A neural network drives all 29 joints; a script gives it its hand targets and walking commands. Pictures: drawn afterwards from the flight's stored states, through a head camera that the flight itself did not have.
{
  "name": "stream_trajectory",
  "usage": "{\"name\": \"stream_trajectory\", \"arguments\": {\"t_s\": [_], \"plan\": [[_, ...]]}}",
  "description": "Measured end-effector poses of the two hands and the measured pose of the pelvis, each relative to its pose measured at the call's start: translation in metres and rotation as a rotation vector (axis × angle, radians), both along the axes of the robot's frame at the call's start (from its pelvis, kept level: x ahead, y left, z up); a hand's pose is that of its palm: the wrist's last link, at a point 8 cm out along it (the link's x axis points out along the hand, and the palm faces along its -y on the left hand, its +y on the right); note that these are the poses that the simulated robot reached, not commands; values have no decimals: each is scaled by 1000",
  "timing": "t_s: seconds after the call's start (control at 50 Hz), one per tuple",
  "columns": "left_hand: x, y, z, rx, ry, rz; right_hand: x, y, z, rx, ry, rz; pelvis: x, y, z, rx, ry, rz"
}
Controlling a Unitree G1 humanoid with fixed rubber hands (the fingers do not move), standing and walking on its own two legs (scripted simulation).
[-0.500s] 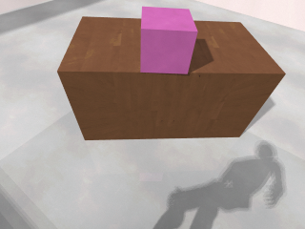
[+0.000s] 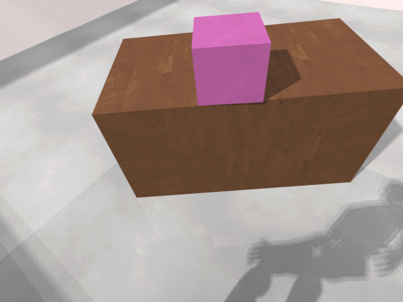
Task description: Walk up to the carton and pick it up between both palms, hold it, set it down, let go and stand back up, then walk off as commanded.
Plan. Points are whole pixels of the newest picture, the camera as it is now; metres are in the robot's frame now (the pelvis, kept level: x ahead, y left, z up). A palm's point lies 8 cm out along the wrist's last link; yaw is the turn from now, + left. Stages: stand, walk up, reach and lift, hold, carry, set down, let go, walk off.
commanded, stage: stand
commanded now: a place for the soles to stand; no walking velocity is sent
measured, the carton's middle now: (228, 59) +0.96 -0.03 +0.00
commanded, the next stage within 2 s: none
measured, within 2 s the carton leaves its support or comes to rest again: neither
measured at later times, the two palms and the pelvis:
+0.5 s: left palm out of the picture +0.11 +0.30 -0.10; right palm out of the picture +0.12 -0.29 -0.10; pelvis +0.02 +0.00 +0.00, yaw +0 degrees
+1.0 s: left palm out of the picture +0.09 +0.30 -0.08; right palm out of the picture +0.07 -0.29 -0.10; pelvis -0.02 +0.00 +0.01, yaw +0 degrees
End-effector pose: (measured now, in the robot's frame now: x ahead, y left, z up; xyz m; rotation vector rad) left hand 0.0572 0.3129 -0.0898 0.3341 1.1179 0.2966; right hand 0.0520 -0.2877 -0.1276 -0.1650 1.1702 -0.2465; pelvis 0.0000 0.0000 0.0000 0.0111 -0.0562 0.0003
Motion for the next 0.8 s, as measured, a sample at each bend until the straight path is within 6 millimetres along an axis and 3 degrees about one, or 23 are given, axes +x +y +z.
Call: {"name": "stream_trajectory", "arguments": {"t_s": [0.16, 0.36, 0.58, 0.8], "plan": [[28, -18, -19, -75, -17, -37, 40, -14, 27, -70, -71, 13, 11, -4, 2, -3, 16, -6], [49, -15, -15, -72, -34, -51, 62, -7, 28, -65, -94, 26, 19, 0, 4, -7, 30, -5], [49, -13, -8, -56, -50, -54, 60, -4, 25, -47, -101, 29, 13, 0, 5, -7, 25, -5], [41, -14, 0, -44, -71, -59, 43, -4, 22, -33, -82, 25, 0, -2, 7, -5, 16, -5]]}}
